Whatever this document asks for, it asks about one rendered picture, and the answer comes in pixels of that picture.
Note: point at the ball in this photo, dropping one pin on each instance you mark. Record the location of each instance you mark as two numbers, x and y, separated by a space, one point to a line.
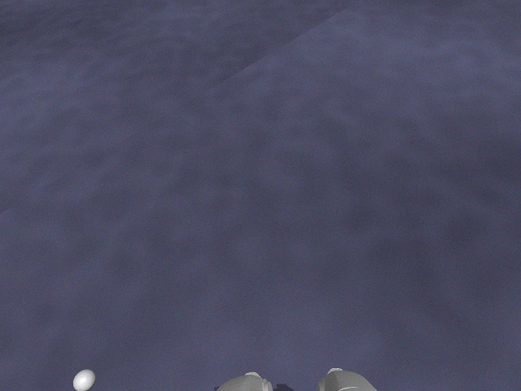
84 380

